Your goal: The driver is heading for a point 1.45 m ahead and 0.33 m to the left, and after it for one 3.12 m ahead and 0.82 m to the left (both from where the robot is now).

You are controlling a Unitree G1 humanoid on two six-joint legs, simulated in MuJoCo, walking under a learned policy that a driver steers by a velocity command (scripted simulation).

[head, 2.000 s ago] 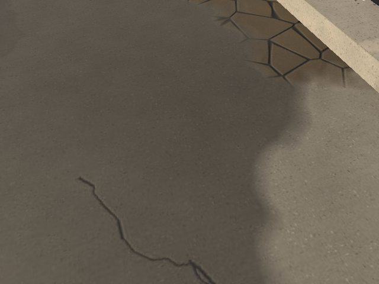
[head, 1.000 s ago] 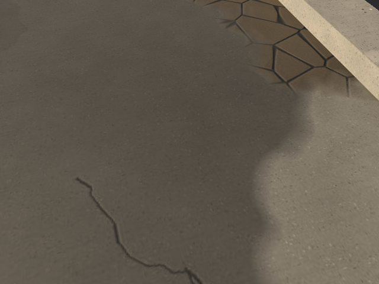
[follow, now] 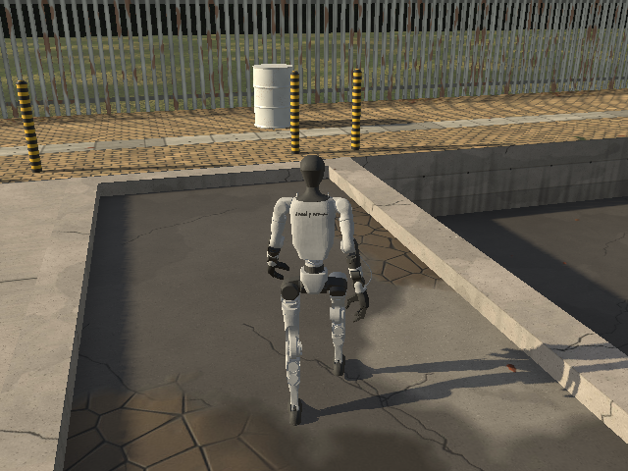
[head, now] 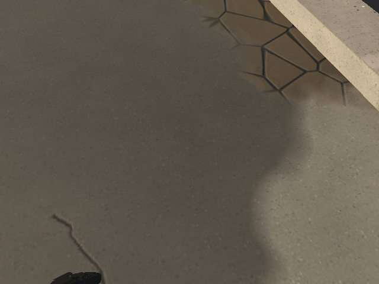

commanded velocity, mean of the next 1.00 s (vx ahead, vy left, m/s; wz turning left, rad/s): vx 0.08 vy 0.00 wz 0.00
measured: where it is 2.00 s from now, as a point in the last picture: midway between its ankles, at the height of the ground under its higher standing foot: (166, 265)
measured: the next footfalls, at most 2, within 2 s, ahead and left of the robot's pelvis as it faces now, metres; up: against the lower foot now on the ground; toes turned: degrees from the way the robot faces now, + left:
right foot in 0.08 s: +0.25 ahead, -0.12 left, +0.00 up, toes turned -2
left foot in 0.42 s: +0.23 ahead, +0.11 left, +0.00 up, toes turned +1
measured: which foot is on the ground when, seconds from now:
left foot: down 0.00-0.08, up 0.10-0.40, down 0.42-1.00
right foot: up 0.00-0.06, down 0.08-1.00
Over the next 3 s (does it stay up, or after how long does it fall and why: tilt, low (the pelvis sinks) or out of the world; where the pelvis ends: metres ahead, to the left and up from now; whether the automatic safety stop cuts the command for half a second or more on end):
stays up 1.15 0.07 -0.01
